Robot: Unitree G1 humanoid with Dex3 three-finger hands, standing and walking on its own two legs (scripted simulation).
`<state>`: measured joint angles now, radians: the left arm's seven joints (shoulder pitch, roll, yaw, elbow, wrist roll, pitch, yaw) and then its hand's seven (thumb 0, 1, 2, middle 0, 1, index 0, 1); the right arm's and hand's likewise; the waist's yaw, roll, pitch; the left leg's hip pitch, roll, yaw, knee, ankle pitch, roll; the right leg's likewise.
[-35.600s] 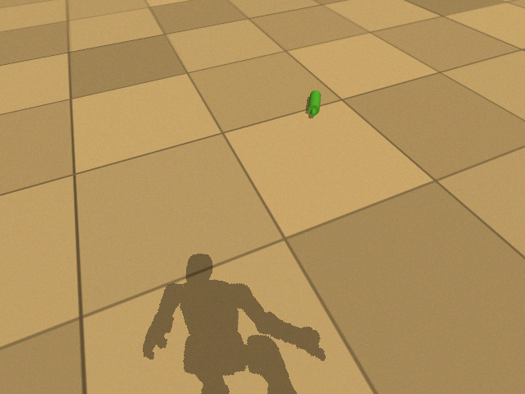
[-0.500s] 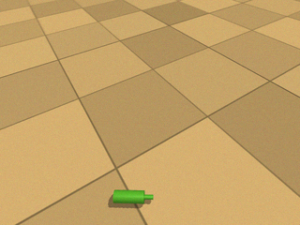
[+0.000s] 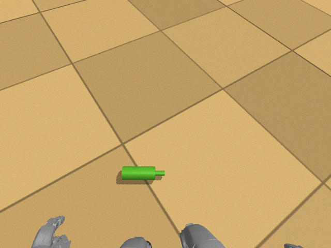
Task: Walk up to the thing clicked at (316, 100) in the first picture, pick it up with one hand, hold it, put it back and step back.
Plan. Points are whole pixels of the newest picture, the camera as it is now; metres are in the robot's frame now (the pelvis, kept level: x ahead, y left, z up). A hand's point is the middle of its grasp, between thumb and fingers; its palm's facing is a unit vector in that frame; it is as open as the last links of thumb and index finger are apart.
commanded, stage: step back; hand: left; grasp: from above
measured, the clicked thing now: (143, 173) +0.52 +0.11 -0.72
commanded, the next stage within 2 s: none
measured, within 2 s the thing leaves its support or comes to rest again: neither
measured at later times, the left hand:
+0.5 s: hand out of the picture +0.00 +0.25 -0.13, palm faces -0.03 -0.91 -0.41, open 7.4 cm
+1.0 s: hand out of the picture -0.19 +0.26 -0.16, palm faces -0.08 -0.91 -0.40, open 7.4 cm
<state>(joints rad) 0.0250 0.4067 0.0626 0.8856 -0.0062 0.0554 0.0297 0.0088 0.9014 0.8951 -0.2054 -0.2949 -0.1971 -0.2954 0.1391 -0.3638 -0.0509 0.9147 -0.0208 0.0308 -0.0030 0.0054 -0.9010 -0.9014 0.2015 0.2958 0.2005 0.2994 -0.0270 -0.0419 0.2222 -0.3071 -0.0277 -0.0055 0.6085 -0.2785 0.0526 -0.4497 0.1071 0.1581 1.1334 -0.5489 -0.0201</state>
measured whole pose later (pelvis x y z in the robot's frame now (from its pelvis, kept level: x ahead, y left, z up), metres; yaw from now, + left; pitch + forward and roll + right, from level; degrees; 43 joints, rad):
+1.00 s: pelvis -0.29 -0.01 -0.01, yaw -6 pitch -3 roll -1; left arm 0.21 0.41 0.09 0.84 0.01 0.05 0.00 0.01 0.90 0.90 -0.21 -0.30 -0.20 -0.30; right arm 0.08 -0.38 -0.04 0.79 -0.02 0.02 -0.01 0.00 -0.90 -0.90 0.20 0.30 0.20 0.30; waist 0.02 -0.01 0.19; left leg -0.43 0.06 0.03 0.65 -0.18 0.00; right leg -0.25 0.02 0.07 0.77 -0.46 0.01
